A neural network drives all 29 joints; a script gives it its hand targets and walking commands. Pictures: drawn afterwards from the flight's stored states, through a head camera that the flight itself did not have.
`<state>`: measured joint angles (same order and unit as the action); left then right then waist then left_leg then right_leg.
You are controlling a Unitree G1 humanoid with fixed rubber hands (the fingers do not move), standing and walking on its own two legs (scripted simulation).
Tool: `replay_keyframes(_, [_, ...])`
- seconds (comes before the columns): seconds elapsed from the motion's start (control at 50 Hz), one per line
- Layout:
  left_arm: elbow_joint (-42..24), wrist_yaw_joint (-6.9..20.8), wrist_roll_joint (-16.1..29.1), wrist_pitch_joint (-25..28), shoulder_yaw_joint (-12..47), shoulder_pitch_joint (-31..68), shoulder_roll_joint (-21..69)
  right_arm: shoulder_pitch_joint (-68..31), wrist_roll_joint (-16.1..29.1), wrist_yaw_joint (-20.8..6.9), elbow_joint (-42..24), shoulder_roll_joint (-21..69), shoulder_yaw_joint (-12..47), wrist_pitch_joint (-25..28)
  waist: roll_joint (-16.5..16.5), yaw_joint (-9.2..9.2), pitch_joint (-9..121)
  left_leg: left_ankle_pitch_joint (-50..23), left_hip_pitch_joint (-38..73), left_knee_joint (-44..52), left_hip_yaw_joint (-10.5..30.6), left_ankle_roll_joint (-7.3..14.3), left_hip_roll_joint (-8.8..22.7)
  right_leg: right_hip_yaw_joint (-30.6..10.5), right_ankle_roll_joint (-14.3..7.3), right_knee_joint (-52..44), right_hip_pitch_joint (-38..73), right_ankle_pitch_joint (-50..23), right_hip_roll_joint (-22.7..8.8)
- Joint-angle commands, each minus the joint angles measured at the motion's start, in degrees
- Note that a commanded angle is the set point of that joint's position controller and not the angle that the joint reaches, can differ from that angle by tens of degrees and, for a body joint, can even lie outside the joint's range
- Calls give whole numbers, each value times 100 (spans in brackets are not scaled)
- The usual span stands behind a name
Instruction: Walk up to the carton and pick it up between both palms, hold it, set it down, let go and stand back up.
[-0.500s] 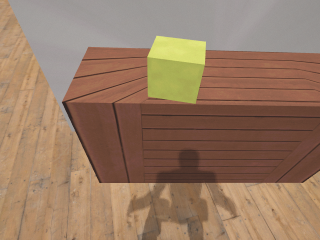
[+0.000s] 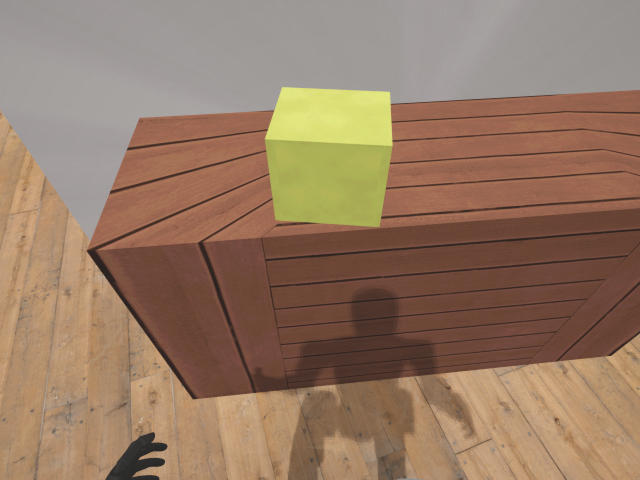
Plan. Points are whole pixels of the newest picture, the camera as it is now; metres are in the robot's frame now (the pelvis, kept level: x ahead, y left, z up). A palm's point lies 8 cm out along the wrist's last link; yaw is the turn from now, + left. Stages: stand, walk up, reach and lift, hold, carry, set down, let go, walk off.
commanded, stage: walk up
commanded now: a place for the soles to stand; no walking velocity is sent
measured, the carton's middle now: (331, 157) +0.61 +0.00 +0.05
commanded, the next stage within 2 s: none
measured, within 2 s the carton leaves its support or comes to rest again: neither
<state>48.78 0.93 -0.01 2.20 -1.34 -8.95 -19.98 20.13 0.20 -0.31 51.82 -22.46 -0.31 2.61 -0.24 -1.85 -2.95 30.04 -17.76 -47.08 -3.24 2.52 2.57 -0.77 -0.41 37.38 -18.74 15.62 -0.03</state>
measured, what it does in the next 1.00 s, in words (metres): steps on the spot: left foot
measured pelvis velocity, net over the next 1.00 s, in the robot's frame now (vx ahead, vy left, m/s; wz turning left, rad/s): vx -0.01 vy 0.00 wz -0.02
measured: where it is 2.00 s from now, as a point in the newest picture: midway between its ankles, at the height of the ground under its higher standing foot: outside the picture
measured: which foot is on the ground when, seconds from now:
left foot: up 0.00-0.00, down 0.02-1.00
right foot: down 0.00-1.00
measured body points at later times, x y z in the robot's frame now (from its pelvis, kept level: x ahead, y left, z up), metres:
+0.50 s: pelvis -0.01 +0.00 +0.01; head +0.00 +0.02 +0.46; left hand +0.08 +0.30 -0.13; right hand +0.08 -0.32 -0.09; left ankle +0.02 +0.11 -0.72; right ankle +0.02 -0.14 -0.72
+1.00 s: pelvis -0.01 +0.00 +0.02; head -0.01 +0.01 +0.47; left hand +0.08 +0.29 -0.12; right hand +0.05 -0.33 -0.10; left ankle +0.02 +0.11 -0.72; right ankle +0.02 -0.14 -0.72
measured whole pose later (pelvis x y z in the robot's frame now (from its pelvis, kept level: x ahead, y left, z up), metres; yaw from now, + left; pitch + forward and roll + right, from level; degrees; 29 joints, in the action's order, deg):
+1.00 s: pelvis -0.01 +0.00 +0.02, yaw -1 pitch -1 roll +1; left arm 62.2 1.5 0.0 -0.6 -1.3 -7.0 -20.0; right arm 10.3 -0.8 -0.5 61.4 -22.1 -0.3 2.9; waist -2.8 -0.2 0.0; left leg 13.7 -15.8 -29.0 -5.2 1.1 1.2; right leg -0.8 0.5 30.4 -17.3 13.5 -2.2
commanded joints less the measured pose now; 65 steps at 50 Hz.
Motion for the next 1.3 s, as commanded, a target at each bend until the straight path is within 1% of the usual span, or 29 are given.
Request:
replay_keyframes(0.0, [-461, -16, -4, -188, -304, 634, -1101, 799, -132, 122, 118, -1001, -390, 212, -862, -167, 64, -1743, 1071, 2148, 39, -78, -71, -461, -653, -203, -881, -87, -621])
replay_keyframes(0.02, [-459, -2, 53, -222, -215, 451, -719, 660, -254, 158, 85, -1341, -461, 259, 153, -42, 329, -1463, 1093, 2780, 1710, 247, 971, -110, -362, 695, -1168, 512, -170])
replay_keyframes(0.04, [-337, -43, 12, -278, -255, 237, -839, 25, -179, 163, -134, -1819, -504, 254, 570, 133, 34, -252, 42, 3451, 3083, 631, 2050, 57, -105, 830, -963, 1503, 50])
replay_keyframes(0.06, [-101, -73, 6, -343, -396, 92, -1340, -490, -158, 157, -227, -1803, -472, 263, 434, 183, -62, -75, -245, 3316, 3028, 878, 2099, -285, -76, 1068, -577, 1539, -195])
replay_keyframes(0.08, [-128, -38, 30, -308, -372, 209, -1228, -665, -169, 175, -261, -1511, -410, 311, 419, 256, -122, -965, -87, 3011, 2348, 832, 1672, -215, -94, 728, -496, 1166, -231])
replay_keyframes(0.1, [-47, -25, 24, -242, -334, 193, -1061, -773, -119, 189, -232, -1522, -356, 314, 269, 380, -130, -2376, -139, 2499, 1568, 548, 1268, -88, -103, -69, 125, 687, -200])
replay_keyframes(0.14, [138, -23, 1, -112, -292, 124, -1087, -521, -49, 143, -78, -1325, -306, 260, 566, 200, 606, -3411, 226, 1962, 842, 186, 794, -141, -161, -628, 764, -789, -284])
replay_keyframes(0.2, [318, -40, -8, -3, -249, 267, -1229, -456, -4, 128, -93, -1081, -264, 187, -97, 80, 914, -2368, 242, 1922, 632, 109, 522, -515, -300, -844, 1034, -1286, -738])
replay_keyframes(0.32, [529, -53, -31, -88, -221, 388, -1146, -1044, -69, 128, 48, -1129, -253, 192, -5, 216, 649, -2116, 327, 2176, 744, 142, 695, -337, -243, -859, 772, -876, -643])
replay_keyframes(0.38, [657, -19, -76, -103, -213, 625, -1287, -1171, -90, 98, 225, -1055, -217, 123, -542, 175, 206, -1178, 95, 2358, 580, 39, 426, -684, -256, -1496, 414, 296, -810])
replay_keyframes(0.58, [851, -14, -63, -73, -156, 518, -1179, -1436, -99, 74, 462, -1082, -208, 124, -34, 223, 620, -1898, 475, 2536, 634, -5, 557, -522, -193, -1513, 739, -365, -727])
replay_keyframes(0.64, [928, -21, -66, -44, -138, 516, -1111, -1324, -74, 79, 662, -1167, -198, 117, -12, 171, 800, -1928, 457, 2576, 576, -38, 560, -472, -178, -1514, 992, -596, -752])
replay_keyframes(0.68, [895, -14, -61, -73, -185, 654, -1216, -1325, -88, 79, 692, -987, -183, 111, -489, 141, 642, -1690, 498, 2529, 535, -39, 431, -603, -211, -1698, 698, -122, -781])
replay_keyframes(0.8, [982, 8, -74, -88, -147, 655, -1133, -1461, -113, 42, 779, -976, -179, 128, 92, 186, 617, -1417, 446, 2851, 749, 5, 586, -532, -221, -1725, 740, 198, -720])
replay_keyframes(0.9, [1051, -30, -80, -65, -148, 678, -1241, -1334, -70, 36, 828, -1004, -174, 85, -451, 116, 734, -1751, 638, 2604, 574, -75, 481, -610, -152, -1941, 780, 1, -832])
replay_keyframes(0.94, [966, -16, -59, -76, -156, 748, -1180, -1322, -92, 56, 837, -999, -172, 94, -202, 127, 683, -1610, 658, 2747, 647, -58, 511, -510, -152, -1866, 642, 161, -828])
replay_keyframes(0.96, [823, 148, -152, -26, -370, 308, -1545, -940, -148, -12, 713, -1492, -430, 168, -318, 152, 1129, 651, 520, 2439, 591, 207, 377, -460, -298, -1463, 772, 2201, -509])
replay_keyframes(0.98, [857, 176, -228, -31, -429, 161, -1598, -821, -206, -70, 670, -1532, -484, 145, -124, 134, 804, 1240, 343, 2474, 698, 192, 361, -634, -385, -1466, 475, 2779, -573])
replay_keyframes(1.0, [796, 201, -250, -38, -434, 248, -1588, -694, -230, -83, 680, -1565, -503, 147, -99, 89, 440, 1632, 371, 2791, 1073, 291, 501, -623, -344, -1185, -48, 2794, -498])
replay_keyframes(1.04, [528, 214, -291, 23, -359, 569, -1258, -379, -241, -45, 712, -1588, -543, 210, 398, -94, 372, 533, 1360, 3122, 1646, 502, 1096, -46, -131, -545, -826, 1282, -220])
replay_keyframes(1.08, [592, 200, -265, 43, -343, 163, -1120, -424, -183, -6, 738, -1769, -653, 228, 684, 9, 551, -224, 2352, 3112, 1950, 839, 1688, 149, 10, -243, -1419, 765, -327])
replay_keyframes(1.12, [635, 218, -221, 58, -395, -131, -1309, -722, -77, -52, 560, -1759, -606, 182, 491, 115, 694, -263, 1785, 2916, 1602, 801, 1558, -12, -45, -750, -486, 959, -381])
replay_keyframes(1.14, [653, 245, -208, 58, -409, -269, -1227, -791, -190, -56, 591, -1641, -576, 144, 1020, 187, 442, 200, 905, 2835, 1111, 595, 1142, 165, -32, -1028, 174, 667, -208])
replay_keyframes(1.16, [692, 233, -192, 59, -443, -478, -1129, -964, -215, -47, 439, -1493, -482, 105, 370, 410, 413, 485, 187, 2664, 939, 509, 1037, 287, -157, -1530, 955, 727, -42])
replay_keyframes(1.18, [777, 173, -264, 115, -529, -774, -1446, -1151, -185, -64, 212, -1221, -432, 108, 26, 547, 445, 449, -899, 1794, 508, 195, 554, -813, -400, -1808, 1756, 1316, -545])
replay_keyframes(1.2, [788, 129, -265, 154, -644, -1230, -1850, -1326, -183, -64, 52, -970, -393, 110, -889, 718, 297, -138, -2077, 260, -305, -128, -211, -2559, -811, -2571, 2378, 2257, -1434])
replay_keyframes(1.22, [774, 111, -230, 182, -738, -1278, -2083, -1451, -214, -46, 23, -1070, -391, 108, -982, 812, 33, 83, -2882, -509, 62, -94, -109, -3104, -1201, -2717, 2757, 2041, -1948])
replay_keyframes(1.26, [573, 60, -129, 163, -658, -857, -1984, -1161, -139, -71, 120, -1241, -405, 197, -344, 479, -123, -367, -2400, -711, 561, -44, 65, -2788, -1475, -2546, 2185, 1069, -2029])
replay_keyframes(1.28, [579, 30, -92, 182, -610, -790, -1821, -1153, -133, -72, 79, -1294, -430, 236, -194, 421, -470, -348, -2296, -425, 417, -84, 217, -2365, -1426, -2425, 1978, 146, -1882])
